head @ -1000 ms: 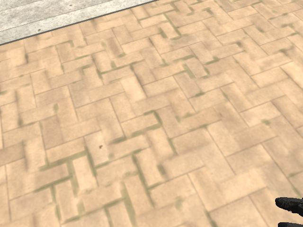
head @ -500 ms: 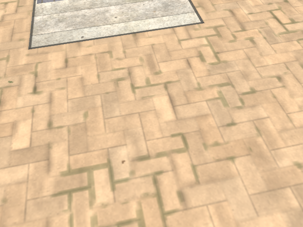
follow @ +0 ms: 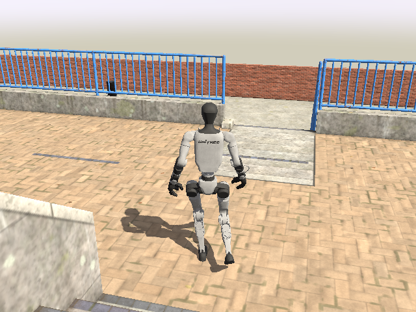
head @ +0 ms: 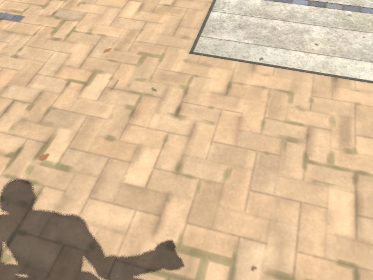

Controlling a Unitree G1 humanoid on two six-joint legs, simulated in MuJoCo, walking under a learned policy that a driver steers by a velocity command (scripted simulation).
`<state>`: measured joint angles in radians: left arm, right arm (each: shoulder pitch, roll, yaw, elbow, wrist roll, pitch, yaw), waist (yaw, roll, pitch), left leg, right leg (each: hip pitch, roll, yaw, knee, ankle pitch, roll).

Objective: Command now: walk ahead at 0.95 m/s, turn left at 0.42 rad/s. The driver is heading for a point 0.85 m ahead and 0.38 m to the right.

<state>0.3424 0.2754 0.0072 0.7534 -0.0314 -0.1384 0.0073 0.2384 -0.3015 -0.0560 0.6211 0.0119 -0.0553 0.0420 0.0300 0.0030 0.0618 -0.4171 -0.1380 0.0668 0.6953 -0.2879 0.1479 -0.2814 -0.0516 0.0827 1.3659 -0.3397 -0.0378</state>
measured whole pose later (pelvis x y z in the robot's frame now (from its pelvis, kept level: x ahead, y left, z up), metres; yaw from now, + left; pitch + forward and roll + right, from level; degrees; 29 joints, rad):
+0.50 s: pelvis +0.46 -0.06 +0.01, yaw -14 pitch -1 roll -1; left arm 0.37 0.30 0.05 0.72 0.00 -0.07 -0.04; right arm 0.21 -0.26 0.01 0.67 0.00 -0.14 0.01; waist 0.04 -0.01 0.07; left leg -0.37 -0.03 -0.12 1.36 -0.34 0.05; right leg -0.36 0.19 0.00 0.56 -0.18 -0.17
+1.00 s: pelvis +0.90 -0.13 +0.03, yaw -43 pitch -1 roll +4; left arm 0.22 0.35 0.06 0.63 -0.05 -0.02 -0.01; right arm 0.36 -0.32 -0.08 0.72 0.00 -0.11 0.00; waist -0.06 -0.05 0.03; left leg -0.13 -0.03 0.07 0.41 -0.27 -0.01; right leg -0.63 -0.07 0.02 1.32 -0.30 -0.06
